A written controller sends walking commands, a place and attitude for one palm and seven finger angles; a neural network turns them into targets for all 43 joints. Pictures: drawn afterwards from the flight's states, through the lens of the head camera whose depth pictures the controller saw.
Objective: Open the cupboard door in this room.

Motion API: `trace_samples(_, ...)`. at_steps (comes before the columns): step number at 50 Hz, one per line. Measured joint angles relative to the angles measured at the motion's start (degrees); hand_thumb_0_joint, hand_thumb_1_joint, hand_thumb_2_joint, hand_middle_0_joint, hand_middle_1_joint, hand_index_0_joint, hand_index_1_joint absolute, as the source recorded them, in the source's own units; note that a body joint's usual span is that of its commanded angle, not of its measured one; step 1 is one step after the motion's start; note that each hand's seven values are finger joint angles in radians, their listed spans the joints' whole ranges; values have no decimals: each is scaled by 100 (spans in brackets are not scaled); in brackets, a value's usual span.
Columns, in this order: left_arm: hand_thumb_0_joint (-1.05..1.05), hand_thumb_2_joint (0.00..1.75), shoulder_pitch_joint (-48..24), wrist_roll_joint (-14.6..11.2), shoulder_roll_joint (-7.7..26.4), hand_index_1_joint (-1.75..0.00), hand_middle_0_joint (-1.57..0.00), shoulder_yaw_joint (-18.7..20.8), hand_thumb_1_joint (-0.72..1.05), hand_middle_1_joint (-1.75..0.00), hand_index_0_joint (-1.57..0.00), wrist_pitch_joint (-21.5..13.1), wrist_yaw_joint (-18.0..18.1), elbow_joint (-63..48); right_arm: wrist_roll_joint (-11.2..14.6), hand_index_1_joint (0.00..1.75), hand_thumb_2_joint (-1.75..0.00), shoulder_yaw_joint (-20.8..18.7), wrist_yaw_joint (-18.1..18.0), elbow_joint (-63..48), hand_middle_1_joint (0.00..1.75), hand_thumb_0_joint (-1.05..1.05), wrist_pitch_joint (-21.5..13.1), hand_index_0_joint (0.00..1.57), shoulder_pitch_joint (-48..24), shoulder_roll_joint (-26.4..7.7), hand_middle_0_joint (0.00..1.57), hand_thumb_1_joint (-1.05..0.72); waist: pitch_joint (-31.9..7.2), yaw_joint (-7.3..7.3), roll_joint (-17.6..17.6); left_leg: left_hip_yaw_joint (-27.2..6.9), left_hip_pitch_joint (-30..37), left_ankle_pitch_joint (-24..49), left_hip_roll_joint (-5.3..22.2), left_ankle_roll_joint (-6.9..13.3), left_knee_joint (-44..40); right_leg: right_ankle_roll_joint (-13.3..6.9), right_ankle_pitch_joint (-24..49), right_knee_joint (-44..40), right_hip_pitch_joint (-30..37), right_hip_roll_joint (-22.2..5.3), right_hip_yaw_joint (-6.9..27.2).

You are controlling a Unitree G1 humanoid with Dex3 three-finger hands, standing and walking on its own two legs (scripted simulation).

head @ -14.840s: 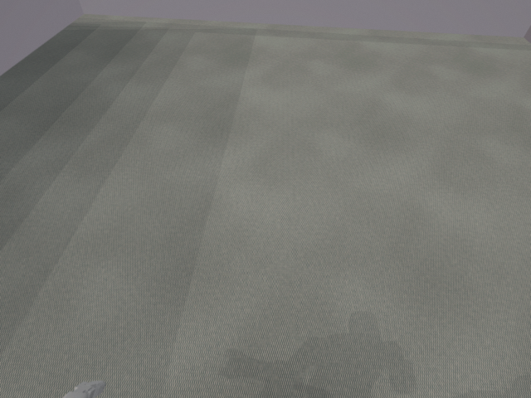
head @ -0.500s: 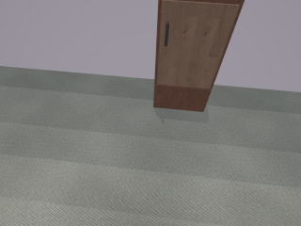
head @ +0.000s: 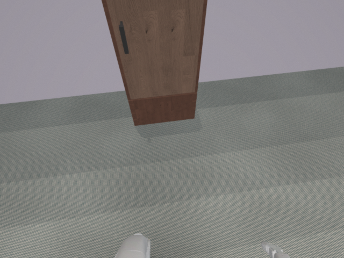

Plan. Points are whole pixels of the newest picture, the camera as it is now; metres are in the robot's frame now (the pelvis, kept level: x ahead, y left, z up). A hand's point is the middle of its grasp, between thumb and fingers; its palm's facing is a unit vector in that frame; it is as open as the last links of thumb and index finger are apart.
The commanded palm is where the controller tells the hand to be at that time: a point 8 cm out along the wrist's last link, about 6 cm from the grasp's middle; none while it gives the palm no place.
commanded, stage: walk to a spot facing it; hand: left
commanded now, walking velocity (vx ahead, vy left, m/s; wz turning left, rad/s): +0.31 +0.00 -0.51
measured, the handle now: (124, 37) +0.99 +0.32 -0.05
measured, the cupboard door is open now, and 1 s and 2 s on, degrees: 0 0 0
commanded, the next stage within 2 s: turn to face it in 0.64 s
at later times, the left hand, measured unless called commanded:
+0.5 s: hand (107, 180) +0.34 +0.25 -0.16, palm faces -0.27 -0.93 -0.24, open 7.4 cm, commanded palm none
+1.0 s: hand (157, 167) +0.40 +0.10 -0.16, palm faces -0.48 -0.86 -0.18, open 7.3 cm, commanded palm none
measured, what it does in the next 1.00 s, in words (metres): walks ahead, turning right: left foot, then right foot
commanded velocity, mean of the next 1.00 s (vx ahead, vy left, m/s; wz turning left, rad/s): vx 0.04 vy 0.00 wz -0.25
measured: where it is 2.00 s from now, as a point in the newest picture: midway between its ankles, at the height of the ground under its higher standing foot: outside the picture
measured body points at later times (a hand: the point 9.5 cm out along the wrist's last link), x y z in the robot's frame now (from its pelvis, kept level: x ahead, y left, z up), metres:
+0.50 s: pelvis +0.17 +0.07 +0.00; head +0.22 +0.07 +0.45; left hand +0.35 +0.30 -0.14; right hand +0.12 -0.18 -0.14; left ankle +0.20 +0.16 -0.74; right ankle +0.14 -0.07 -0.65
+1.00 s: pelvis +0.22 +0.00 +0.00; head +0.23 -0.01 +0.44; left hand +0.42 +0.14 -0.14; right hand +0.14 -0.22 -0.16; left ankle +0.29 +0.13 -0.70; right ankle +0.18 -0.08 -0.74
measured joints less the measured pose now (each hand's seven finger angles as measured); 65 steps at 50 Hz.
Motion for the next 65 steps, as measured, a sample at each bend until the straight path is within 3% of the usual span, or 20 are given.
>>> trace_samples(5,0,90,170,4,-8,-30,-21,-38,90,-30,-20,-16,-13,71,35,29,-90,55,40,-254,29,0,-43,19,-372,41,20,-91,-14,123,-97,-79,-140,376,-45,-28,-1094,128,-92,-402,493,24,289)
trace_samples(10,0,90,261,-12,103,-30,-21,17,90,-30,-20,57,-2,83,56,29,-90,162,30,-365,29,0,-158,20,-483,122,20,-91,12,266,-261,0,567,650,-269,74,-2641,339,-646,-42,729,-33,637)
trace_samples(11,0,90,289,-40,118,-30,-21,40,90,-30,-20,88,-5,90,33,29,-90,197,10,-397,29,0,-238,20,-463,114,20,-90,-7,255,-229,14,747,878,-234,202,-2858,341,-837,421,579,13,667)
trace_samples(13,0,90,106,-79,245,-30,-21,90,90,-30,-20,181,-8,137,11,30,-90,259,-43,-400,29,0,-332,20,-430,194,20,-90,123,234,-350,217,770,633,-200,446,-2428,331,-1370,2171,-49,10,637)
trace_samples(15,1,90,-86,-72,362,-30,-20,134,91,-30,-20,257,-17,113,8,30,-90,321,-70,-377,29,0,-320,20,-270,257,20,-90,176,184,-380,413,977,359,-105,535,-2364,379,-1405,3638,-708,-16,403)
trace_samples(18,1,90,-430,-36,516,-30,-20,207,91,-30,-20,355,-77,-101,2,30,-90,314,-126,-227,29,0,-273,20,102,318,20,-90,220,63,-366,623,1372,358,-41,514,-2725,485,-971,4422,-1423,-220,11)
trace_samples(22,0,90,-815,-18,609,-30,-20,282,91,-30,-20,460,-110,-453,18,30,-90,251,-171,94,29,0,-162,20,620,302,20,-90,189,-68,-317,939,1777,386,-21,560,-3170,605,-420,4260,-1979,-442,-167)
trace_samples(26,0,90,-1137,1,588,-30,-20,301,91,-30,-19,564,-118,-637,17,30,-90,147,-182,342,29,0,-79,20,1038,218,20,-90,183,-247,-233,1258,2073,289,13,522,-3350,679,-194,3584,-2082,-583,-199)
trace_samples(31,0,90,-1462,10,472,-30,-20,239,91,-30,-19,603,-126,-716,-10,29,-90,26,-146,489,29,0,-7,20,1379,98,20,-90,207,-498,-110,1634,2277,-21,169,366,-3157,618,-255,2312,-1667,-591,-312)
trace_samples(35,0,90,-1571,0,373,-30,-20,122,91,-30,-19,459,-130,-816,5,29,-90,-29,-101,487,29,0,59,20,1595,28,20,-90,158,-612,-3,1842,2195,-468,445,132,-2464,365,190,973,-936,-451,-463)
trace_samples(36,0,90,-1594,1,334,-30,-20,97,91,-30,-20,363,-104,-833,23,29,-90,-26,-87,476,29,0,110,20,1585,-1,20,-90,178,-594,58,1654,1990,-707,525,69,-1921,187,147,989,-947,-369,-459)
trace_samples(38,0,90,-1608,-64,247,-30,-20,14,91,-30,-20,255,-42,-849,65,29,-90,-5,-130,442,29,0,251,20,1404,-46,20,-90,296,-610,131,899,1445,-1315,359,-11,-635,18,-57,1196,-990,-260,-389)
trace_samples(40,0,90,-1555,-87,154,-30,-20,-51,91,-30,-20,263,30,-813,76,29,-90,22,-172,399,29,1,313,20,1205,-48,20,-91,337,-598,130,378,997,-1289,134,-22,265,-14,-59,1067,-863,-196,-305)
trace_samples(43,0,90,-1410,-74,1,-30,-20,-149,91,-30,-20,299,100,-642,56,29,-90,77,-187,343,29,1,312,19,971,-22,20,-91,220,-584,140,15,587,-834,-24,-8,554,4,117,667,-621,-123,-253)
trace_samples(48,0,90,-1190,-43,-188,-30,-21,-283,90,-30,-20,265,104,-311,93,29,-90,176,-163,369,29,0,241,19,843,137,20,-91,-57,-539,92,-156,727,-523,-167,63,-637,6,196,262,-273,-108,-404)
trace_samples(54,0,90,-1035,-41,-144,-30,-21,-182,91,-30,-21,240,139,-204,104,29,-90,202,-91,474,29,0,262,19,797,336,20,-91,-144,-340,-103,77,1334,-310,-341,135,-2026,124,-46,446,-143,-262,-855)
trace_samples(56,0,90,-952,-63,-39,-30,-21,-119,91,-30,-21,286,150,-187,87,29,-90,187,-66,452,29,0,238,20,774,374,20,-91,-146,-306,-222,137,1495,-26,-446,349,-2450,218,-228,744,-245,-408,-983)
trace_samples(59,0,90,-823,-69,137,-30,-21,-13,91,-30,-20,457,193,-122,31,29,-90,184,-69,329,29,0,173,20,711,414,20,-91,-115,-253,-334,91,1406,8,-592,711,-2477,474,-1105,1970,-743,-446,-647)
trace_samples(62,0,90,-774,-54,274,-30,-20,74,91,-30,-20,547,170,-37,17,30,-90,171,-110,236,29,0,129,20,696,379,20,-90,-73,-250,-252,-72,1451,277,-658,766,-2861,598,-1034,3157,-1220,-389,-261)
trace_samples(65,0,90,-733,-51,397,-30,-20,132,91,-30,-20,542,148,-40,31,30,-90,156,-117,199,29,0,115,20,694,316,20,-90,-56,-213,-198,-213,1529,568,-734,784,-3279,710,-720,3519,-1433,-457,-14)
